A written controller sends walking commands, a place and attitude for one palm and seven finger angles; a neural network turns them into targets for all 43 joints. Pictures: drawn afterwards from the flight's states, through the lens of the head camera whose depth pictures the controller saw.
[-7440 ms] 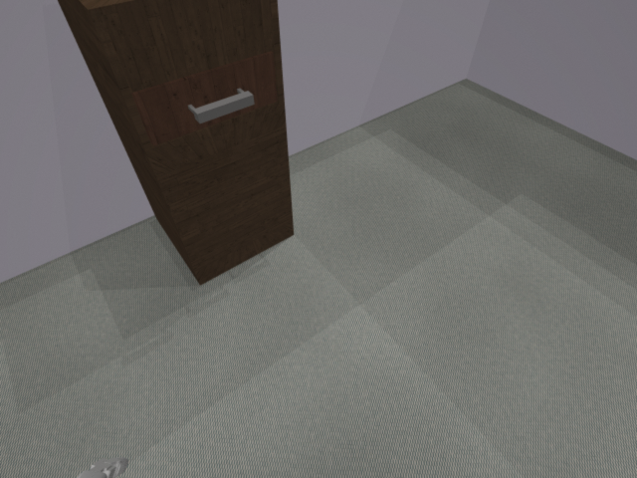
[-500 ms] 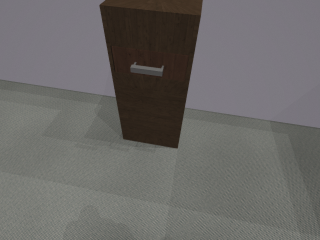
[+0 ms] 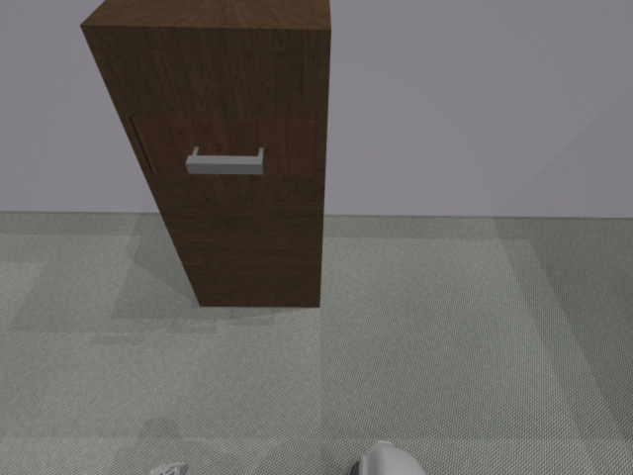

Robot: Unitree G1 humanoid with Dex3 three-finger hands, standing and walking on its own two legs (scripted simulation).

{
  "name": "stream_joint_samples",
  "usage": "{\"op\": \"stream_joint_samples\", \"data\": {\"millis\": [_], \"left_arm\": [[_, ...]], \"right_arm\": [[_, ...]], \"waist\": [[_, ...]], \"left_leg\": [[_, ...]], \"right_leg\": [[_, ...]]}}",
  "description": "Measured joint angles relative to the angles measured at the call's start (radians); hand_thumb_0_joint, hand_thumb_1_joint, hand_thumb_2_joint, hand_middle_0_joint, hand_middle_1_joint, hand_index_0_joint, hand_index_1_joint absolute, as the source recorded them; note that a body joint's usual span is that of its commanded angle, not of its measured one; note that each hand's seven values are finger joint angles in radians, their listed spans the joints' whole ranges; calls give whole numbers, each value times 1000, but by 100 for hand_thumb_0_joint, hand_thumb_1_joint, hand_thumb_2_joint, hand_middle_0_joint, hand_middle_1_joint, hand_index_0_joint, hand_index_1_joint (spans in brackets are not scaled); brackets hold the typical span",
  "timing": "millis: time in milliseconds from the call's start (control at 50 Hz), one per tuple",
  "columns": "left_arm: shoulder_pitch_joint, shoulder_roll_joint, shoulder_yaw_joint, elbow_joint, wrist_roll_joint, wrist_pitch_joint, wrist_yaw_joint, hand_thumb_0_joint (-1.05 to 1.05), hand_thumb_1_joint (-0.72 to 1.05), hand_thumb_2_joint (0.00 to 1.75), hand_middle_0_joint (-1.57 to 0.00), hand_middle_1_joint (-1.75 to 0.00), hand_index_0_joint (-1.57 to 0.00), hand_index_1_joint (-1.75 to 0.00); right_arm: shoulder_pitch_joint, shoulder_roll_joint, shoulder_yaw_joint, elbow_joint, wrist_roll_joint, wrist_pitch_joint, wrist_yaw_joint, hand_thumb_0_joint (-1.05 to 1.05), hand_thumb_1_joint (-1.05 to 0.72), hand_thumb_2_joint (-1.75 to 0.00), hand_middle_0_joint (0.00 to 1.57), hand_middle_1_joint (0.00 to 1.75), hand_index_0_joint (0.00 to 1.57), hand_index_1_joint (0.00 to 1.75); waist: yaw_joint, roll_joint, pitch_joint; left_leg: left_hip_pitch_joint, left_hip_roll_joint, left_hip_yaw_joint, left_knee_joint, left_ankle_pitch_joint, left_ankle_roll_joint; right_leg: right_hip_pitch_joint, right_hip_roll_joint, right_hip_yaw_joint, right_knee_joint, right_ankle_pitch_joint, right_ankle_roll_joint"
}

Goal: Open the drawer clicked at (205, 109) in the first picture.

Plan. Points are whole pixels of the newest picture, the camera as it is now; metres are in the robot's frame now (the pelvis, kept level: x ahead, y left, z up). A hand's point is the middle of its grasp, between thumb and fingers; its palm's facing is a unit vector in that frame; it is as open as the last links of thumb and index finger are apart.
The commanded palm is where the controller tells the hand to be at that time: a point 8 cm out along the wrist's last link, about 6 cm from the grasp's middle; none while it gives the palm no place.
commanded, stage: take the last steps up to it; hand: left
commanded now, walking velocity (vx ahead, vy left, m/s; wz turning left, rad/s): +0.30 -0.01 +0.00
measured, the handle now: (227, 158) +0.75 +0.19 -0.06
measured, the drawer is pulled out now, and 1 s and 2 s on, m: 0.00 0.00 0.00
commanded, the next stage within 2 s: come to a stop and stand still in 0.46 s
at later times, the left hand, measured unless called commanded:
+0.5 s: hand out of the picture +0.13 +0.17 -0.18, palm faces +0.11 -0.98 -0.15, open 7.3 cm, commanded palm none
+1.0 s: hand (215, 394) +0.27 +0.16 -0.16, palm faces +0.01 -0.96 -0.26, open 7.3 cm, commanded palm none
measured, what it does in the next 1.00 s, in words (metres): walks ahead: right foot, then left foot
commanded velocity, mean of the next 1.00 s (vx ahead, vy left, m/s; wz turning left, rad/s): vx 0.03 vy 0.01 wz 0.02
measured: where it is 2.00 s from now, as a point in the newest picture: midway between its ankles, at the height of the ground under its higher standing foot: outside the picture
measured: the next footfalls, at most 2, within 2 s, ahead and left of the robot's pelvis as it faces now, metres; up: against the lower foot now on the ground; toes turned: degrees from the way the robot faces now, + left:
right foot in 0.06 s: +0.18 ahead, -0.12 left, +0.00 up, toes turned -8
left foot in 0.50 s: +0.26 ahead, +0.11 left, +0.00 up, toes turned +8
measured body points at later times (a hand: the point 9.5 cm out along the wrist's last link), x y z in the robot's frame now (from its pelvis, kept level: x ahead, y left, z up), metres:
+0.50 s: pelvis +0.16 +0.00 +0.00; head +0.15 +0.02 +0.45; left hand +0.13 +0.23 -0.17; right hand +0.25 -0.24 -0.13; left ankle +0.22 +0.11 -0.74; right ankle +0.15 -0.12 -0.73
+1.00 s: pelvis +0.23 -0.03 +0.00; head +0.26 -0.05 +0.45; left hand +0.27 +0.21 -0.14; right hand +0.24 -0.25 -0.17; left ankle +0.21 +0.10 -0.72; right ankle +0.24 -0.12 -0.73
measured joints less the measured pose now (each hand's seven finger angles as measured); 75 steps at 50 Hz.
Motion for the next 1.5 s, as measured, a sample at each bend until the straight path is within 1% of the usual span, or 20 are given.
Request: {"op": "stream_joint_samples", "data": {"millis": [60, 80, 140, 200, 320, 460, 500, 560, 620, 700, 840, 900, 960, 1020, 1080, 1120, 1220, 1320, 1420, 1500], "left_arm": [[-25, 1, -5, -24, 3, -35, -2, 0, 91, 90, -20, -30, -20, -30], [-29, 4, -3, -31, 4, -55, 1, 0, 91, 90, -20, -30, -20, -30], [-19, -10, -8, -34, -6, -78, 12, 0, 91, 90, -20, -30, -20, -30], [30, -28, -10, -8, -8, -67, 27, 0, 91, 90, -20, -30, -20, -30], [125, -4, 1, 42, -1, -58, 40, -2, 95, 90, -20, -30, -20, -30], [211, -8, -7, 82, 5, -49, 27, 0, 92, 90, -20, -30, -20, -30], [236, -10, -7, 88, 3, -39, 26, 0, 92, 90, -20, -30, -20, -30], [246, -7, -8, 98, 2, -13, 24, 0, 92, 90, -20, -30, -20, -30], [240, -12, -12, 102, 5, -6, 20, 0, 91, 90, -20, -30, -20, -30], [210, -15, -19, 93, -4, -4, 32, 0, 91, 90, -20, -30, -20, -30], [139, -11, -22, 65, -4, 27, 47, 0, 91, 90, -20, -30, -20, -30], [119, -2, -17, 46, -2, 23, 49, 0, 91, 90, -20, -30, -20, -30], [99, -6, -16, 37, 1, 8, 53, 0, 91, 90, -20, -30, -20, -30], [76, -17, -19, 23, 2, 1, 57, 0, 91, 90, -20, -30, -20, -30], [55, -29, -19, 6, 3, 3, 59, 0, 91, 90, -20, -30, -20, -30], [46, -34, -17, -6, 5, 4, 59, 0, 91, 90, -20, -30, -20, -30], [40, -27, -13, -25, 10, 4, 52, 0, 91, 90, -20, -30, -20, -30], [63, -3, -8, -11, 3, 16, 48, 0, 91, 90, -20, -30, -20, -30], [92, 28, -8, 26, -2, 37, 41, 0, 91, 90, -20, -30, -20, -30], [130, 27, -23, 63, -2, 27, 37, 0, 91, 90, -20, -30, -20, -30]], "right_arm": [[30, 7, -1, 22, 6, 8, 6, 1, -91, -90, 20, 30, 20, 29], [33, 13, -1, 28, 12, 14, 10, 1, -91, -90, 20, 30, 20, 29], [-22, 0, -12, 18, 22, 37, 17, 1, -91, -90, 20, 30, 20, 29], [-103, -29, -27, -26, 11, 49, 20, 1, -91, -90, 20, 30, 20, 29], [-239, -65, -39, -124, 1, 49, 30, 1, -91, -90, 19, 30, 20, 29], [-324, -85, -36, -161, 6, 37, 42, 1, -92, -90, 19, 30, 20, 29], [-328, -86, -29, -166, 7, 24, 41, 1, -92, -90, 19, 30, 20, 29], [-328, -63, -15, -170, 1, 9, 32, 0, -92, -90, 19, 30, 20, 29], [-305, -48, -13, -168, 8, 9, 9, 0, -93, -90, 20, 30, 20, 29], [-284, -51, 1, -128, 14, 17, -9, -1, -96, -90, 20, 30, 20, 29], [-281, -33, -6, -76, 15, 59, -14, 1, -94, -90, 20, 30, 20, 29], [-279, -32, -18, -75, 14, 70, -9, 1, -94, -90, 20, 30, 20, 29], [-289, -49, -32, -84, 20, 84, -2, 1, -93, -90, 20, 30, 20, 29], [-302, -68, -40, -97, 23, 106, -2, 1, -92, -90, 20, 30, 20, 29], [-318, -85, -44, -106, 23, 114, 1, 1, -92, -90, 20, 30, 20, 29], [-326, -95, -45, -113, 22, 117, 6, 1, -92, -90, 20, 30, 20, 29], [-346, -104, -40, -136, 20, 113, 16, 1, -91, -90, 20, 30, 20, 29], [-343, -105, -25, -156, 20, 81, 18, 1, -91, -90, 20, 30, 20, 29], [-311, -66, -1, -133, 11, 74, 13, 1, -91, -90, 19, 30, 20, 29], [-291, -61, 5, -107, 16, 72, 4, 1, -93, -90, 20, 30, 20, 29]], "waist": [[-6, 14, 10], [2, 8, 11], [14, 27, 33], [20, 38, 19], [38, 42, -38], [91, 21, -56], [99, 14, -59], [103, -25, -45], [93, -25, -40], [86, -34, -31], [71, -27, -2], [66, -17, 6], [56, 22, 17], [50, 41, 25], [57, 49, 31], [63, 49, 29], [82, 26, 19], [88, 14, -8], [98, -32, -30], [103, -28, -36]], "left_leg": [[-24, 38, -2, 154, -96, -22], [-82, 49, -9, 300, -112, -15], [-314, 55, -105, 790, -112, 8], [-494, 76, -123, 924, -12, 8], [-631, 119, -104, 688, 102, -26], [-516, 91, -75, 372, 124, -30], [-445, 75, -65, 267, 152, -18], [-423, 42, -38, 271, 146, 31], [-372, 26, -26, 201, 154, 42], [-307, 2, -20, 101, 185, 45], [-287, 3, -23, 114, 153, 23], [-306, 12, -20, 163, 123, 2], [-350, 35, -36, 257, 58, -20], [-423, 12, -98, 466, -102, -26], [-470, -7, -135, 629, -119, -37], [-478, -8, -144, 658, -107, -45], [-429, 3, -145, 525, -87, -49], [-300, 21, -138, 205, 68, -32], [-276, 5, -129, 165, 79, -22], [-246, 1, -123, 132, 95, -19]], "right_leg": [[105, 33, -25, -140, 34, -35], [112, 32, -29, -140, 88, -49], [135, 50, -46, -85, 13, -64], [200, 69, -49, -157, 8, -55], [302, 90, -51, -294, 30, -51], [371, 80, -48, -308, -22, -14], [367, 70, -48, -256, -67, 2], [284, 45, -2, -30, -224, -8], [176, 39, 23, 186, -228, -5], [135, 16, 52, 141, -143, 29], [193, 10, 57, -34, -136, 40], [245, 18, 46, -143, -36, 32], [253, 41, 34, -161, -71, -7], [248, 42, 24, -165, -73, -28], [254, 39, 20, -192, -50, -33], [254, 36, 17, -209, -35, -32], [244, 24, 18, -237, -2, -26], [212, 32, 14, -209, 4, -4], [225, 20, 29, -223, -8, 19], [260, 21, 35, -272, 49, 21]]}}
